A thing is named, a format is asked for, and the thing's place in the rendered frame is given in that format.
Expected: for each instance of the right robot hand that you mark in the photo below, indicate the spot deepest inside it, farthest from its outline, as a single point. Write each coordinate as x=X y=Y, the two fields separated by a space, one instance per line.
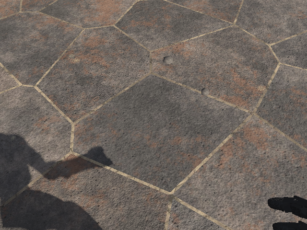
x=295 y=205

